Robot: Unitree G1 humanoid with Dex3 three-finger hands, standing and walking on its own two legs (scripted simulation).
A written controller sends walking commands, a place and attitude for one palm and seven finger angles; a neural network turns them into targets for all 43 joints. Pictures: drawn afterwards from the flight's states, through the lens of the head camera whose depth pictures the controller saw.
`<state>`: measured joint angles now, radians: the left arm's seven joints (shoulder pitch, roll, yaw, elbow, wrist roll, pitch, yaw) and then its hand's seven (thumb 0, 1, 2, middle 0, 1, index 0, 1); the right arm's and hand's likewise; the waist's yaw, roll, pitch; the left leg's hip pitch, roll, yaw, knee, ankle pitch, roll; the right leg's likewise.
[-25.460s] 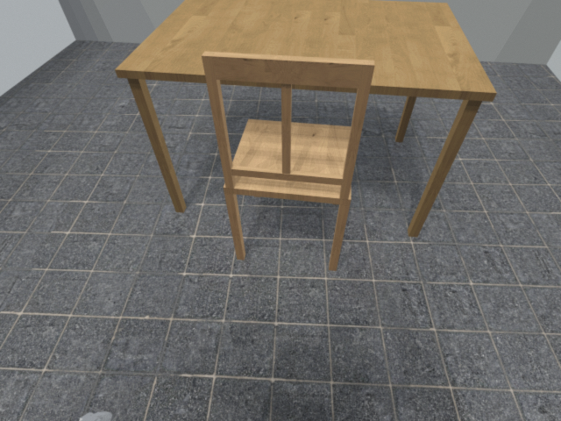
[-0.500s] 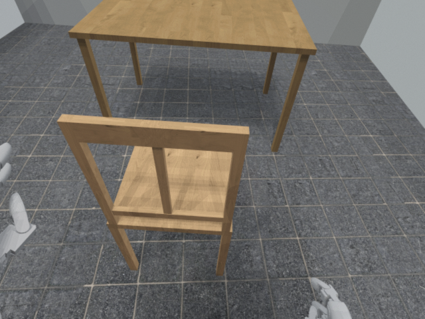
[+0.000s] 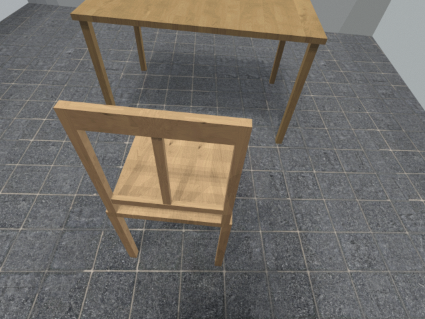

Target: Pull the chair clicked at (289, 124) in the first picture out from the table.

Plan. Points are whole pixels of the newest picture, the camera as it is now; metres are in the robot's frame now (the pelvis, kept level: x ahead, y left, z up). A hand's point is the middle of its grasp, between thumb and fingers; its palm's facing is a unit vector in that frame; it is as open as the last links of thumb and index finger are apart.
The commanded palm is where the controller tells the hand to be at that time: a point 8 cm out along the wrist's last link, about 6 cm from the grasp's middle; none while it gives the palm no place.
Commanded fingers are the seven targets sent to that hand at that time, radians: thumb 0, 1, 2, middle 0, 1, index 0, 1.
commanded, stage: let the arm hang, fingers relaxed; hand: left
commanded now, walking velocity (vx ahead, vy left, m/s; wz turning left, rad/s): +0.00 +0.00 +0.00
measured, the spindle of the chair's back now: (163, 173) +0.48 +0.16 -0.10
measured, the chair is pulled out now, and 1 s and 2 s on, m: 0.62 0.62 0.62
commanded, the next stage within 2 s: look to check the result in 0.68 s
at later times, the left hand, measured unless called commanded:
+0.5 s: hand out of the picture -0.01 +0.15 -0.18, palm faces +0.03 -0.99 -0.16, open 7.3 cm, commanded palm none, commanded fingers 0.00 0.90 0.90 -0.20 -0.30 -0.20 -0.30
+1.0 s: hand out of the picture +0.00 +0.15 -0.17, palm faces +0.04 -0.98 -0.18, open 7.4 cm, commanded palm none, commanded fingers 0.00 0.90 0.90 -0.20 -0.30 -0.20 -0.30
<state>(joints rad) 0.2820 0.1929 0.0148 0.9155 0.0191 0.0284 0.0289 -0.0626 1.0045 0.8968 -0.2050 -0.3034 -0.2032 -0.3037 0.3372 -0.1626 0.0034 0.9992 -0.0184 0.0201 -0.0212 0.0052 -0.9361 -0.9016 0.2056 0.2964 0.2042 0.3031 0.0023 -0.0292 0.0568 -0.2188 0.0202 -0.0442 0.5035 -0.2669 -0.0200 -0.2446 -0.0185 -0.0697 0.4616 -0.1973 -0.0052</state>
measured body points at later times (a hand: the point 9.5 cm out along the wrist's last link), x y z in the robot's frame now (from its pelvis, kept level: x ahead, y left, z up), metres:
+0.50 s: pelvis +0.00 -0.01 +0.00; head +0.01 -0.01 +0.45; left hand -0.01 +0.20 -0.16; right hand -0.03 -0.20 -0.16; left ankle +0.00 +0.13 -0.74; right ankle +0.03 -0.12 -0.74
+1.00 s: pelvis +0.01 -0.01 +0.00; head +0.03 -0.01 +0.45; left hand +0.00 +0.21 -0.16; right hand -0.02 -0.21 -0.16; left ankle +0.00 +0.13 -0.74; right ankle +0.03 -0.12 -0.74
